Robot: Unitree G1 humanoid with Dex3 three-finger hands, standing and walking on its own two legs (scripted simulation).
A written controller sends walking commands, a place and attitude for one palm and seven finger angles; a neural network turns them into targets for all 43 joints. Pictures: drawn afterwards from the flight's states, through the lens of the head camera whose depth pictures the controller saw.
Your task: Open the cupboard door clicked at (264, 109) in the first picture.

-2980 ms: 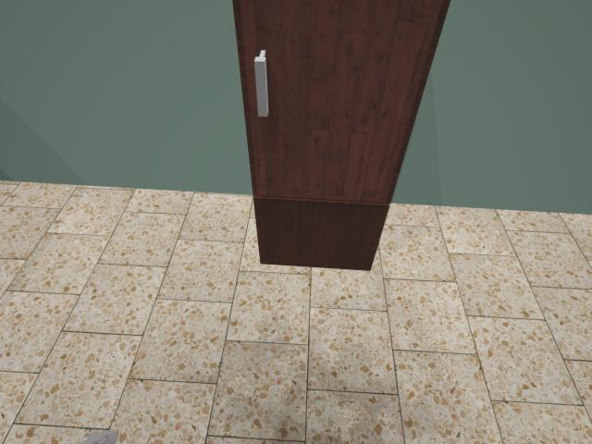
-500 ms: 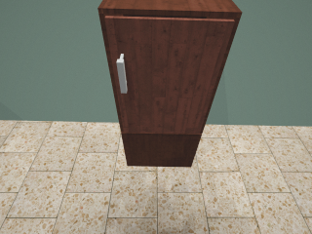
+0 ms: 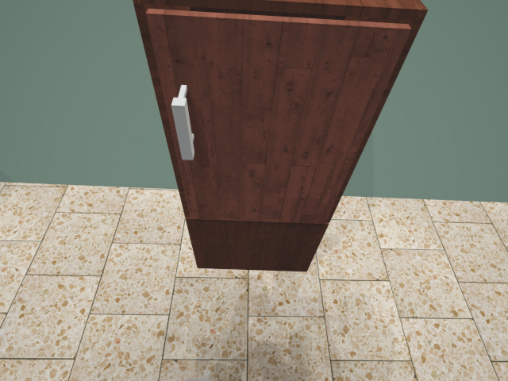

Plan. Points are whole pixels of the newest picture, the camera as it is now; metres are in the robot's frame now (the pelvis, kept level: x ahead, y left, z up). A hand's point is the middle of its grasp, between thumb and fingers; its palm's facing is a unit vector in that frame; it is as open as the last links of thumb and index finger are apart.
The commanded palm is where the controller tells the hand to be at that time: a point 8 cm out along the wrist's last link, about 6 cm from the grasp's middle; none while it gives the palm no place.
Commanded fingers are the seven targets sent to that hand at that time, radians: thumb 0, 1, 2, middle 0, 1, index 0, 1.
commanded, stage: come to a stop and stand still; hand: left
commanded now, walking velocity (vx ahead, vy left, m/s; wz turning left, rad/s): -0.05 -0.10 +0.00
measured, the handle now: (185, 123) +0.55 +0.18 +0.06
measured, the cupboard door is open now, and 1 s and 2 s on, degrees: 0 0 0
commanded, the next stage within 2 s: look again from close up in 0.56 s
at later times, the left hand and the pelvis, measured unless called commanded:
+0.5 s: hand out of the picture +0.01 +0.16 -0.17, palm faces +0.02 -0.97 -0.24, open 7.4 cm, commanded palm none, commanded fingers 0.00 0.90 0.90 -0.20 -0.30 -0.20 -0.30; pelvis -0.03 -0.03 -0.01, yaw +1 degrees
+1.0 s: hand out of the picture +0.01 +0.16 -0.17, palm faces +0.01 -0.97 -0.23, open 7.4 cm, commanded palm none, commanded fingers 0.00 0.90 0.90 -0.20 -0.30 -0.20 -0.30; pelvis -0.01 -0.03 +0.00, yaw +0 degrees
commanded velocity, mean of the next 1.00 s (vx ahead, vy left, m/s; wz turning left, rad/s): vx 0.00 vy -0.01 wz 0.00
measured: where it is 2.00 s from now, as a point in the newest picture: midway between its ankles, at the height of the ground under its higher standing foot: outside the picture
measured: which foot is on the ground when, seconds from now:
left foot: down 0.00-1.00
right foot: up 0.00-0.22, down 0.24-1.00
